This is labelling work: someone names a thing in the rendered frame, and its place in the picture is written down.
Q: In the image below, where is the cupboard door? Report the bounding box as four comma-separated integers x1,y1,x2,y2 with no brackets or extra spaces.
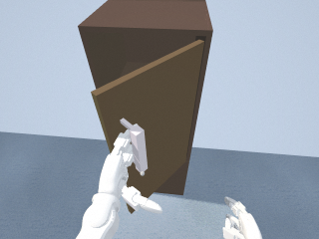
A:
91,40,204,214

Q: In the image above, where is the robot right hand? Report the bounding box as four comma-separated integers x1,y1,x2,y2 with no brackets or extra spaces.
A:
222,196,262,239

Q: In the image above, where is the robot left hand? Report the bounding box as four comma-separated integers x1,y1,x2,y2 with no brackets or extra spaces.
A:
98,123,162,214

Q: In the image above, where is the handle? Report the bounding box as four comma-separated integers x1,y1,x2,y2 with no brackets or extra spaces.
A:
120,118,148,172

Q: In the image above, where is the left robot forearm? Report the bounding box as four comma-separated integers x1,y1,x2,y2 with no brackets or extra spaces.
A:
76,192,121,239

